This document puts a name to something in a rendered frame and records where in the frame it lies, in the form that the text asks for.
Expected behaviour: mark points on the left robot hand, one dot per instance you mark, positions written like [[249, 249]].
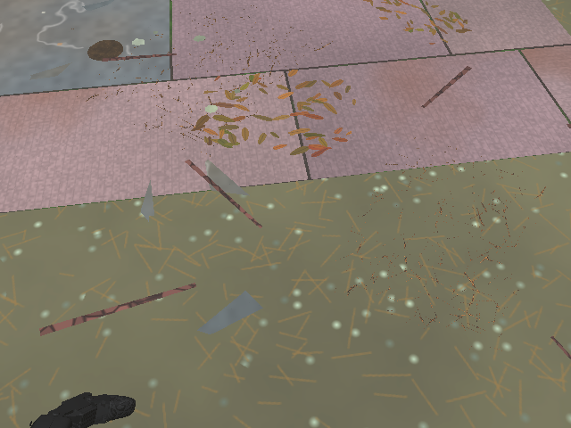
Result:
[[85, 410]]

